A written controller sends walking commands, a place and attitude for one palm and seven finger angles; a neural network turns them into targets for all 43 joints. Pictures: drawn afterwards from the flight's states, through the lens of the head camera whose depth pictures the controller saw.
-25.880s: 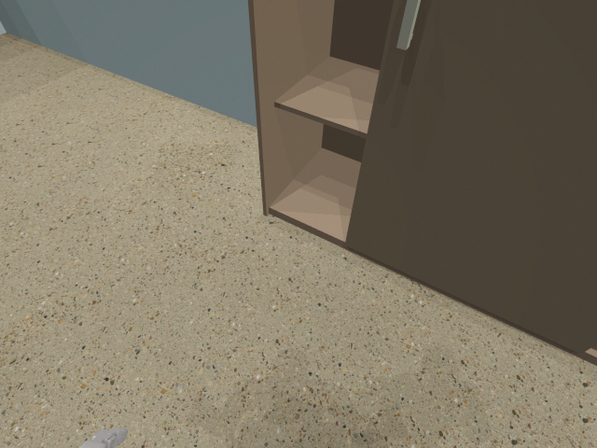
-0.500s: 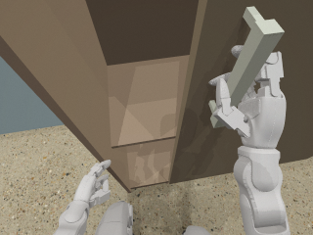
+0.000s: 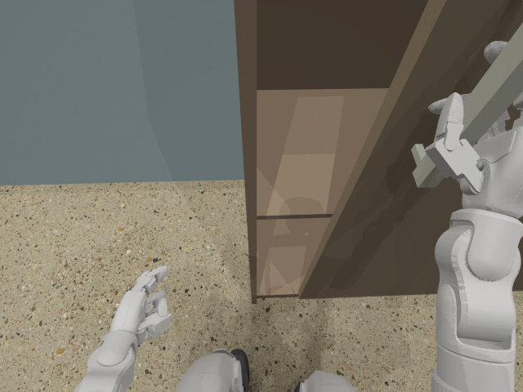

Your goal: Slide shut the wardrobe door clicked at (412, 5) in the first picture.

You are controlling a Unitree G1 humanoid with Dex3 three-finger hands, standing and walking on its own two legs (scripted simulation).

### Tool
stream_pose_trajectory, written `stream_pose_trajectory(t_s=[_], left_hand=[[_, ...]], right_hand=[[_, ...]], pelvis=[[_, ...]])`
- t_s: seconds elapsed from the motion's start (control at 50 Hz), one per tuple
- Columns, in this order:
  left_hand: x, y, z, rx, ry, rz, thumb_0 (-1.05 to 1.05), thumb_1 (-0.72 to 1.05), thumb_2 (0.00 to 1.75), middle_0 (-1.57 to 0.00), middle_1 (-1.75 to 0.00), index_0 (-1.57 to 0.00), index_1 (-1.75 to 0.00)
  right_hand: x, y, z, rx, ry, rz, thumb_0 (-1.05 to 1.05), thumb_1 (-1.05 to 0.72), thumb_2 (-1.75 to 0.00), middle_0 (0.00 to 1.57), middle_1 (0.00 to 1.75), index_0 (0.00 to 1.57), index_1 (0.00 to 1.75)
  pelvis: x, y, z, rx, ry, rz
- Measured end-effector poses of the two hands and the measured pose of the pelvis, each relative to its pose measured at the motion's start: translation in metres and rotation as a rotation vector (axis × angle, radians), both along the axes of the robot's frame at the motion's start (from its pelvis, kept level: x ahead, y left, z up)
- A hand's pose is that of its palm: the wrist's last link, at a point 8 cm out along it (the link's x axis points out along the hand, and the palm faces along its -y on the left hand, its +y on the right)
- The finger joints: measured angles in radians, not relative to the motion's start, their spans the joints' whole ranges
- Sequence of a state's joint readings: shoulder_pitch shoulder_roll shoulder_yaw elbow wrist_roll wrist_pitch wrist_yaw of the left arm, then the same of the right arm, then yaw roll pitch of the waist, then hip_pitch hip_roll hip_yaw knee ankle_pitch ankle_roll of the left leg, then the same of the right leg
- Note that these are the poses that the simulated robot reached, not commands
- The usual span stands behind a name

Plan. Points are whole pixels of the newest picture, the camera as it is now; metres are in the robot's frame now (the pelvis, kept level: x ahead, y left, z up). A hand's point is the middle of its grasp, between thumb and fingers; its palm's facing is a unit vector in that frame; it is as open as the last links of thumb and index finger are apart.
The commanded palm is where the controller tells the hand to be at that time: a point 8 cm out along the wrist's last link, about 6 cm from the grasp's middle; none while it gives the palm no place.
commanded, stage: step sideways, sliding the door along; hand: right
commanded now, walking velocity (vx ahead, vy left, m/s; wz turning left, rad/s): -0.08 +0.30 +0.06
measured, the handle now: (467, 103) +0.38 -0.19 +0.24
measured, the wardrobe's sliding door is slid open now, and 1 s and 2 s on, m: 0.15 0.00 0.00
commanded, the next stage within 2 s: stop walking and hold the door there in 1.06 s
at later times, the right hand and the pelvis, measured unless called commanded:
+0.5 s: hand (341, 143) +0.33 -0.06 +0.23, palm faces +0.30 +0.95 -0.02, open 7.3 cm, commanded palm +0.30 -0.03 +0.22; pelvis -0.06 +0.12 +0.00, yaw +1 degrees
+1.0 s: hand (281, 144) +0.33 +0.00 +0.23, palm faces +0.39 +0.92 -0.01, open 7.4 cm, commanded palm +0.29 +0.03 +0.23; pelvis -0.07 +0.22 +0.01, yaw -1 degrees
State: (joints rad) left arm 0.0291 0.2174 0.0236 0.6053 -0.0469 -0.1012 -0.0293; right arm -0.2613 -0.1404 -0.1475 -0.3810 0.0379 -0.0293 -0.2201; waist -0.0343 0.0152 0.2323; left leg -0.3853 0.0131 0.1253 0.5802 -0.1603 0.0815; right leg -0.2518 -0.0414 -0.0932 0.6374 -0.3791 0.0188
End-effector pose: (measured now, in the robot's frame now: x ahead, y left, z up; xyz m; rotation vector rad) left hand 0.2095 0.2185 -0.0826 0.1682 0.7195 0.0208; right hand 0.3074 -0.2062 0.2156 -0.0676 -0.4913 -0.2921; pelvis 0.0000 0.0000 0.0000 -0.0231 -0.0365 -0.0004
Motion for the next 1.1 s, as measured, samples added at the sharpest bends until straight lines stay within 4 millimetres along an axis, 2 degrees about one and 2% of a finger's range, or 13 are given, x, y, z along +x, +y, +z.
stream_pose_trajectory(t_s=[0.08, 0.14, 0.22, 0.34, 0.38, 0.44, 0.56, 0.66, 0.74, 0.84, 0.96, 1.1], left_hand=[[-0.035, 0.028, 0.01, 0.065, 0.049, 0.047, 0.01, 0.91, 0.9, -0.2, -0.3, -0.2, -0.3], [-0.055, 0.038, 0.017, 0.074, 0.09, 0.043, 0.01, 0.91, 0.9, -0.2, -0.3, -0.2, -0.3], [-0.068, 0.045, 0.021, 0.053, 0.12, 0.025, 0.01, 0.91, 0.9, -0.2, -0.3, -0.2, -0.3], [-0.069, 0.059, 0.011, -0.015, 0.065, -0.034, 0.01, 0.91, 0.9, -0.2, -0.3, -0.2, -0.3], [-0.068, 0.068, 0.001, -0.051, 0.035, -0.051, 0.01, 0.91, 0.9, -0.2, -0.3, -0.2, -0.3], [-0.071, 0.086, -0.01, -0.084, 0.04, -0.025, 0.01, 0.91, 0.9, -0.2, -0.3, -0.21, -0.3], [-0.086, 0.127, -0.006, 0.005, 0.071, 0.051, 0.01, 0.91, 0.9, -0.2, -0.3, -0.21, -0.3], [-0.097, 0.153, 0.002, 0.013, 0.094, 0.021, 0.01, 0.91, 0.9, -0.2, -0.3, -0.2, -0.3], [-0.097, 0.174, -0.008, -0.023, 0.081, -0.011, 0.01, 0.91, 0.9, -0.2, -0.3, -0.2, -0.3], [-0.096, 0.198, -0.019, -0.05, 0.109, 0.009, 0.01, 0.91, 0.9, -0.2, -0.3, -0.2, -0.3], [-0.096, 0.219, -0.01, 0.032, 0.128, 0.023, 0.01, 0.91, 0.9, -0.2, -0.3, -0.2, -0.3], [-0.089, 0.227, 0.006, 0.01, 0.129, -0.038, 0.01, 0.91, 0.9, -0.2, -0.3, -0.2, -0.3]], right_hand=[[0.0, 0.013, -0.001, 0.021, -0.007, 0.067, -0.04, -0.7, -0.79, 0.49, 1.43, 0.12, 1.14], [-0.001, 0.024, 0.0, 0.036, 0.012, 0.091, -0.03, -0.7, -0.79, 0.48, 1.42, 0.13, 1.16], [-0.002, 0.039, 0.001, 0.048, 0.027, 0.102, -0.02, -0.7, -0.8, 0.47, 1.42, 0.14, 1.19], [-0.004, 0.065, 0.001, 0.02, 0.022, 0.066, -0.03, -0.69, -0.81, 0.49, 1.42, 0.12, 1.2], [-0.005, 0.074, 0.001, -0.001, 0.019, 0.033, -0.05, -0.7, -0.81, 0.49, 1.43, 0.09, 1.2], [-0.009, 0.089, 0.003, -0.015, 0.055, -0.007, -0.05, -0.71, -0.82, 0.49, 1.43, 0.06, 1.2], [-0.012, 0.113, 0.005, 0.012, 0.084, 0.018, -0.03, -0.73, -0.81, 0.47, 1.41, 0.06, 1.22], [-0.013, 0.134, 0.006, 0.027, 0.095, 0.03, -0.02, -0.73, -0.79, 0.46, 1.4, 0.07, 1.21], [-0.015, 0.152, 0.006, 0.009, 0.094, 0.002, -0.03, -0.74, -0.8, 0.45, 1.4, 0.04, 1.21], [-0.018, 0.161, 0.007, 0.009, 0.127, -0.089, -0.04, -0.77, -0.83, 0.45, 1.4, 0.0, 1.18], [-0.019, 0.163, 0.006, 0.024, 0.12, -0.105, -0.03, -0.77, -0.83, 0.4, 1.4, 0.0, 1.14], [-0.019, 0.165, 0.006, 0.032, 0.118, -0.127, -0.03, -0.77, -0.84, 0.39, 1.4, 0.01, 1.1]], pelvis=[[-0.011, 0.009, 0.003, 0.006, -0.019, 0.009], [-0.015, 0.02, 0.012, 0.057, -0.011, 0.007], [-0.022, 0.037, 0.018, 0.104, 0.002, 0.048], [-0.041, 0.078, 0.009, 0.101, -0.006, 0.08], [-0.048, 0.096, 0.0, 0.079, -0.015, 0.075], [-0.058, 0.11, 0.0, 0.102, -0.036, 0.03], [-0.061, 0.125, 0.001, 0.044, 0.0, 0.023], [-0.067, 0.152, 0.006, 0.051, -0.025, 0.019], [-0.07, 0.178, -0.003, 0.043, -0.046, 0.032], [-0.068, 0.205, -0.003, 0.048, -0.051, -0.02], [-0.065, 0.214, 0.003, 0.025, -0.001, -0.026], [-0.062, 0.237, 0.016, 0.076, -0.029, 0.007]])
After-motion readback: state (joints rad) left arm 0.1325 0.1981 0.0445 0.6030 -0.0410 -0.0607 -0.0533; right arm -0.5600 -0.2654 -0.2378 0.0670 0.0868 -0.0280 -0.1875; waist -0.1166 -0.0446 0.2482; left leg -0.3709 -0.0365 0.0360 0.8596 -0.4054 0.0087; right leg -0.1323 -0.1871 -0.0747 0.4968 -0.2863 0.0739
